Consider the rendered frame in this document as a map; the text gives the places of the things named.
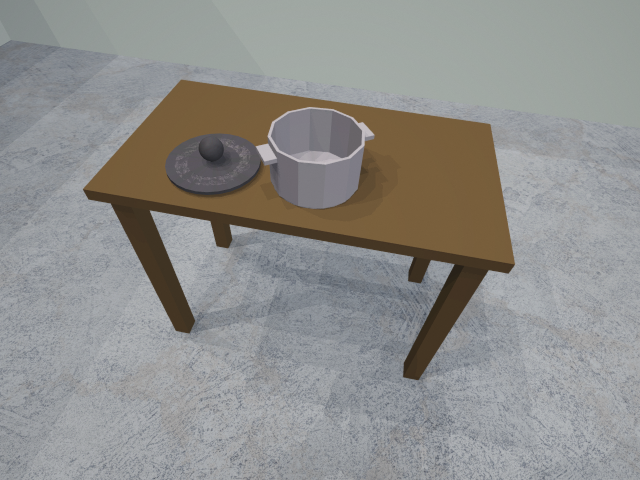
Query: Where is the lid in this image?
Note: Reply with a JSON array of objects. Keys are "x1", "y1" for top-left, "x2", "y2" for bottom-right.
[{"x1": 165, "y1": 133, "x2": 261, "y2": 195}]

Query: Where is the table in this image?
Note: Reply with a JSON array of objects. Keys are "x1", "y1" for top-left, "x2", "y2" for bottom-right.
[{"x1": 83, "y1": 80, "x2": 515, "y2": 380}]

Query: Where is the knob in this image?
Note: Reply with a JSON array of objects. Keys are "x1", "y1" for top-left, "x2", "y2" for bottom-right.
[{"x1": 199, "y1": 136, "x2": 224, "y2": 161}]

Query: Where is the pot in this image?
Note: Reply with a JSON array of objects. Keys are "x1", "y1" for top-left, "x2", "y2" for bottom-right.
[{"x1": 256, "y1": 107, "x2": 375, "y2": 209}]

